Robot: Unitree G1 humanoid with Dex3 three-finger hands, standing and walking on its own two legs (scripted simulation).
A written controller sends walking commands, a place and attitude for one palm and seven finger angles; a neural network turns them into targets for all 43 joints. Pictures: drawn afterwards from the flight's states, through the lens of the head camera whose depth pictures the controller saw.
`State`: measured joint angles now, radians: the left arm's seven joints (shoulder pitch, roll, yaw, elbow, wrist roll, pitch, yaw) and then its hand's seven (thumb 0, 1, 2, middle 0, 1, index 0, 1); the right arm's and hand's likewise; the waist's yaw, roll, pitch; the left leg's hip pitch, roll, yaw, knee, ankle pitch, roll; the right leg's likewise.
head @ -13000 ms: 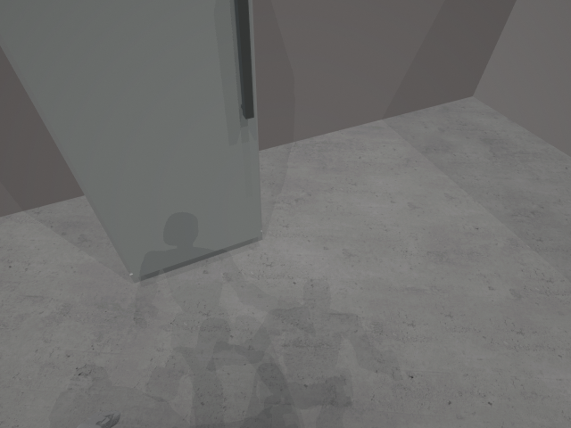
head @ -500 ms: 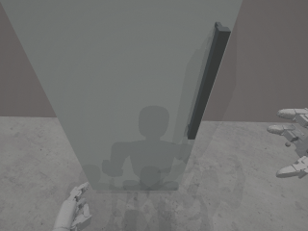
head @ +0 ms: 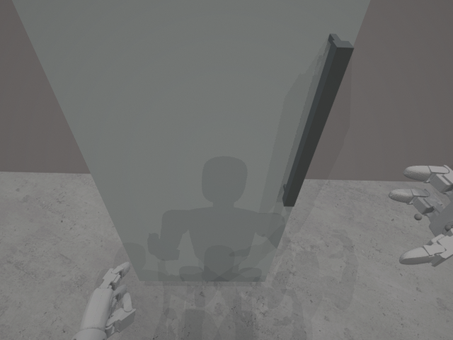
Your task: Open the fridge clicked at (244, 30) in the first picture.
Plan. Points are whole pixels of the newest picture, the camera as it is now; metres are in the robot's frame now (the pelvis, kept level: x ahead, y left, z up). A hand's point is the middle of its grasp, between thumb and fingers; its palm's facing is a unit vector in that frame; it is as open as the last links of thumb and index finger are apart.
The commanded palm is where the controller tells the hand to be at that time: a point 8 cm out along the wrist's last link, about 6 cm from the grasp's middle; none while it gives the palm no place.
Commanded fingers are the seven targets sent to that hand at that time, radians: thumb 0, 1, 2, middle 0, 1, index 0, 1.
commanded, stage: move the hooked fingers beside the handle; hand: right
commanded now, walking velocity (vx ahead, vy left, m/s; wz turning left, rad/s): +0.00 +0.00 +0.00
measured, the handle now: (306, 136) +0.47 -0.15 +0.13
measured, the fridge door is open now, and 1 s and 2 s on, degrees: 0 0 0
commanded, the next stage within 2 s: none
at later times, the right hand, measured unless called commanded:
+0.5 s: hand (396, 196) +0.31 -0.26 +0.15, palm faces +0.02 +1.00 -0.04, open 14.0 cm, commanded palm +0.28 -0.30 +0.16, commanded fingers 0.00 0.50 -0.30 0.30 1.20 0.30 1.20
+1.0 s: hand (382, 177) +0.35 -0.25 +0.15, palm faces +0.02 +1.00 -0.01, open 14.0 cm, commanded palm +0.33 -0.29 +0.15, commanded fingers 0.00 0.50 -0.30 0.30 1.20 0.30 1.20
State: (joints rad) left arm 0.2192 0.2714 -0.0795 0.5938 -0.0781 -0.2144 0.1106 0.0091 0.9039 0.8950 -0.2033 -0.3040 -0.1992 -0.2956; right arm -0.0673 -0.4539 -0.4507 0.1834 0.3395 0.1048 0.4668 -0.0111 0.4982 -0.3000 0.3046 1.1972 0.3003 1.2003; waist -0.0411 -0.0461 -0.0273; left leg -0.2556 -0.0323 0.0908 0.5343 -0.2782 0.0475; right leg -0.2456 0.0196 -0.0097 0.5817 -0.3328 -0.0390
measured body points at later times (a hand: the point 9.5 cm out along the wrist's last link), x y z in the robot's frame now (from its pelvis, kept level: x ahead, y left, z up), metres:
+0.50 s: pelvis +0.00 -0.01 +0.00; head -0.01 +0.00 +0.45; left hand +0.16 +0.23 -0.07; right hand +0.31 -0.31 +0.15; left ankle +0.01 +0.09 -0.73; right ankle -0.01 -0.09 -0.73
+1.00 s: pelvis +0.00 -0.01 +0.00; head +0.00 +0.00 +0.45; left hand +0.15 +0.23 -0.08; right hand +0.35 -0.30 +0.15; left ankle +0.01 +0.09 -0.73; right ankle -0.01 -0.09 -0.73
